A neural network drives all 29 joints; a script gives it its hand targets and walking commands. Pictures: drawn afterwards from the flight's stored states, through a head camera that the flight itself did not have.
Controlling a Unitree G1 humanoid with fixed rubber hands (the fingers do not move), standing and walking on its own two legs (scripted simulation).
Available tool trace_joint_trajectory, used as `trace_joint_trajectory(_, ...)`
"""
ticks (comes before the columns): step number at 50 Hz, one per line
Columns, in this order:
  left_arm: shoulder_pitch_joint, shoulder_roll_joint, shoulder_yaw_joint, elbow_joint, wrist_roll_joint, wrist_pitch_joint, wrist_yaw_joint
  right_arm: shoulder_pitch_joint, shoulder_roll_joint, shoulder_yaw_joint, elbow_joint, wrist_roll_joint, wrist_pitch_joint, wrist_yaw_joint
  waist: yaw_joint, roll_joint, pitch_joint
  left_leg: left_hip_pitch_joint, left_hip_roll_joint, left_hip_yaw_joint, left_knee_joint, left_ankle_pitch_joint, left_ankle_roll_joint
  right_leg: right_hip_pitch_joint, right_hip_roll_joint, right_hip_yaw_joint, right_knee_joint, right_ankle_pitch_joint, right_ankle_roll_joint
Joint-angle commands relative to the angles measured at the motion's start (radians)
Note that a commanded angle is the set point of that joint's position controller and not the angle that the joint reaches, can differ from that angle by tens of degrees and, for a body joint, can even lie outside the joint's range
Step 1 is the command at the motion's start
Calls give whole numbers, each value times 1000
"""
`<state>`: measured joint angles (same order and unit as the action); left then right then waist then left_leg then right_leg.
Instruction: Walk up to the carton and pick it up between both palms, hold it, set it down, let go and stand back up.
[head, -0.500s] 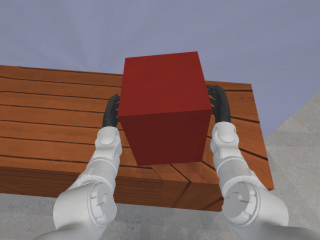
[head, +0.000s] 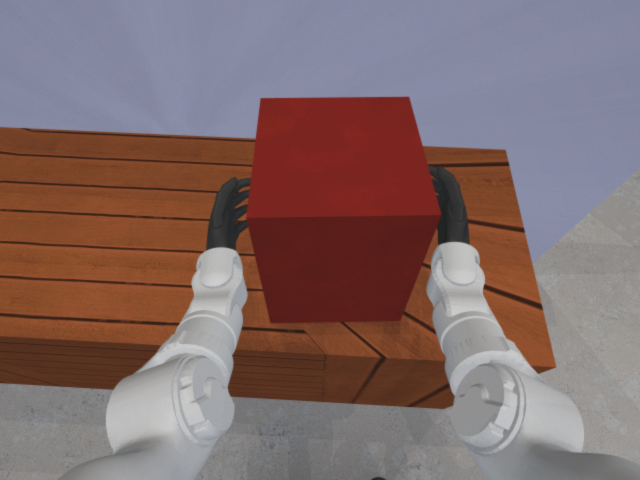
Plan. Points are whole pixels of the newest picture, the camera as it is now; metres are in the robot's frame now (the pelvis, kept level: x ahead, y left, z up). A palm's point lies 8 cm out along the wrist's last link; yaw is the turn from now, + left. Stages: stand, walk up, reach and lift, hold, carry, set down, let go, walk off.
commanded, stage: set down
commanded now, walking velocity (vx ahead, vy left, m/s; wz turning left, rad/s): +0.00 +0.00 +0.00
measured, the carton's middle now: (335, 217) +0.47 -0.01 -0.03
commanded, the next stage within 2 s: none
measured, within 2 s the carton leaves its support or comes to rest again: rests again in 0.60 s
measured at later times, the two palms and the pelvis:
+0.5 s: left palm (224, 246) +0.42 +0.14 -0.01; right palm (449, 238) +0.41 -0.15 +0.01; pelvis -0.01 +0.00 +0.00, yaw -1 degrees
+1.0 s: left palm (225, 252) +0.42 +0.14 -0.02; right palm (443, 245) +0.41 -0.15 -0.01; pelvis -0.01 +0.00 +0.00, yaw -1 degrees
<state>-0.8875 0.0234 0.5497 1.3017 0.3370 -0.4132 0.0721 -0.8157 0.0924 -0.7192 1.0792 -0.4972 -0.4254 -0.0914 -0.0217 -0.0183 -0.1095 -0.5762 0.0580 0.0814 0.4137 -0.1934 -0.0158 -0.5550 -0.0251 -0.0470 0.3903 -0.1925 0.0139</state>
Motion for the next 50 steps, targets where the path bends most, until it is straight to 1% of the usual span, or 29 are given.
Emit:
trace_joint_trajectory(1, -524, -366, -174, -13, 85, -9, -93, -516, 438, 278, 93, -104, -8, 161, 38, 55, -622, 226, -29, 56, 26, 435, -25, 355, 34, -49, 65, 519, 12)
trace_joint_trajectory(4, -518, -339, -154, -4, 89, -6, -94, -511, 441, 284, 90, -93, 1, 164, 61, 40, -611, 195, -36, 66, 17, 409, -12, 379, 30, -39, 65, 544, 17)
trace_joint_trajectory(5, -515, -347, -164, -7, 82, -2, -93, -511, 417, 276, 91, -94, 4, 167, 49, 51, -604, 194, -33, 59, 15, 399, -15, 374, 31, -45, 64, 523, 12)
trace_joint_trajectory(10, -514, -308, -137, 0, 78, 0, -95, -507, 405, 274, 72, -89, 17, 163, 53, 15, -589, 137, -44, 70, -6, 308, 0, 409, 19, -31, 61, 517, 22)
trace_joint_trajectory(12, -507, -290, -141, -14, 72, -6, -89, -510, 380, 275, 61, -81, 14, 158, 52, 29, -609, 150, -42, 70, -1, 322, -4, 405, 20, -34, 72, 520, 21)
trace_joint_trajectory(16, -511, -272, -130, -8, 73, -7, -91, -506, 381, 264, 59, -89, 19, 157, 46, 9, -612, 145, -43, 71, 5, 321, 0, 406, 22, -32, 69, 512, 21)
trace_joint_trajectory(17, -501, -261, -123, -1, 71, -8, -93, -504, 374, 270, 58, -80, 21, 157, 59, -1, -607, 136, -42, 73, 3, 319, 4, 411, 23, -29, 71, 520, 23)
trace_joint_trajectory(18, -507, -262, -119, 1, 70, -7, -92, -507, 364, 260, 61, -85, 22, 156, 44, -1, -608, 137, -44, 71, 7, 310, 1, 413, 23, -30, 70, 513, 22)
trace_joint_trajectory(22, -511, -274, -114, -8, 71, -17, -91, -518, 372, 251, 52, -95, 17, 157, 52, 7, -623, 150, -45, 66, 18, 333, -1, 368, 26, -36, 70, 487, 20)
trace_joint_trajectory(23, -517, -274, -123, -14, 76, -17, -88, -524, 367, 239, 56, -96, 15, 160, 43, 21, -628, 160, -41, 64, 15, 324, -4, 365, 27, -35, 67, 467, 20)
trace_joint_trajectory(25, -520, -253, -119, -42, 71, -24, -84, -508, 360, 237, 40, -94, 12, 161, 52, 13, -645, 166, -42, 63, 27, 334, -3, 351, 28, -38, 70, 467, 20)
trace_joint_trajectory(26, -523, -272, -119, -32, 75, -25, -83, -529, 370, 231, 41, -95, 10, 161, 52, 21, -640, 157, -42, 65, 31, 342, -4, 338, 27, -34, 71, 472, 17)
trace_joint_trajectory(27, -519, -282, -120, -33, 83, -23, -84, -513, 375, 223, 49, -104, 10, 165, 34, 22, -636, 163, -44, 57, 37, 332, -7, 343, 25, -37, 69, 456, 16)
trace_joint_trajectory(29, -504, -288, -110, -26, 91, -25, -86, -516, 393, 225, 44, -107, 7, 167, 48, 18, -624, 165, -45, 59, 40, 340, -1, 331, 26, -37, 72, 459, 20)
trace_joint_trajectory(31, -499, -302, -122, -41, 101, -20, -81, -493, 378, 209, 61, -116, 6, 170, 37, 37, -627, 207, -35, 54, 43, 375, -12, 304, 35, -45, 68, 442, 15)
trace_joint_trajectory(32, -501, -311, -121, -52, 99, -20, -78, -502, 375, 200, 52, -119, 4, 174, 43, 51, -639, 232, -36, 49, 50, 397, -16, 285, 38, -48, 57, 425, 14)
trace_joint_trajectory(33, -503, -312, -117, -36, 107, -21, -80, -496, 390, 194, 58, -130, 4, 173, 43, 35, -630, 237, -31, 53, 48, 399, -13, 264, 41, -52, 55, 422, 11)
trace_joint_trajectory(37, -480, -306, -111, -48, 121, -21, -77, -481, 379, 186, 55, -133, 4, 175, 54, 53, -623, 217, -37, 53, 56, 408, -12, 278, 36, -42, 59, 439, 14)
trace_joint_trajectory(38, -486, -336, -97, -52, 139, -21, -83, -484, 434, 184, 52, -149, 9, 178, 57, 42, -606, 228, -36, 56, 57, 406, -5, 271, 33, -43, 57, 426, 15)
trace_joint_trajectory(39, -483, -292, -107, -53, 125, -17, -80, -471, 361, 178, 57, -137, 5, 177, 49, 50, -637, 222, -41, 59, 54, 401, -10, 275, 36, -45, 57, 446, 14)
trace_joint_trajectory(40, -493, -319, -100, -59, 127, -20, -81, -482, 400, 180, 38, -147, 6, 177, 48, 32, -641, 208, -42, 54, 54, 395, -5, 281, 35, -47, 62, 442, 17)
trace_joint_trajectory(42, -488, -324, -105, -62, 125, -18, -81, -477, 393, 167, 53, -154, 10, 173, 38, 36, -642, 216, -43, 52, 62, 404, -8, 270, 32, -44, 62, 441, 15)
trace_joint_trajectory(43, -485, -294, -105, -66, 124, -20, -77, -479, 362, 163, 50, -148, 5, 173, 45, 41, -651, 227, -41, 55, 62, 422, -9, 268, 36, -48, 68, 454, 15)
trace_joint_trajectory(44, -496, -366, -100, -73, 136, -21, -83, -503, 456, 164, 48, -155, 10, 177, 55, 35, -628, 217, -41, 47, 69, 414, -3, 254, 32, -47, 59, 419, 17)
trace_joint_trajectory(45, -479, -315, -120, -57, 132, -15, -81, -477, 383, 161, 48, -152, 5, 178, 42, 57, -656, 235, -41, 53, 69, 421, -12, 262, 34, -47, 61, 437, 10)
trace_joint_trajectory(46, -489, -310, -111, -62, 128, -19, -79, -484, 387, 167, 37, -149, 1, 177, 55, 44, -674, 226, -42, 54, 70, 434, -7, 272, 36, -46, 70, 466, 15)
trace_joint_trajectory(47, -487, -375, -104, -55, 141, -19, -86, -494, 450, 157, 33, -169, 4, 179, 49, 32, -645, 211, -42, 48, 65, 412, -3, 269, 32, -45, 59, 430, 18)
trace_joint_trajectory(48, -468, -312, -105, -59, 138, -19, -82, -456, 380, 161, 48, -163, 2, 181, 45, 37, -670, 221, -41, 52, 57, 416, -9, 279, 38, -45, 67, 465, 16)
trace_joint_trajectory(50, -475, -356, -100, -63, 146, -19, -85, -472, 422, 145, 47, -172, 8, 180, 42, 36, -641, 222, -39, 46, 69, 430, -4, 258, 34, -46, 65, 443, 18)
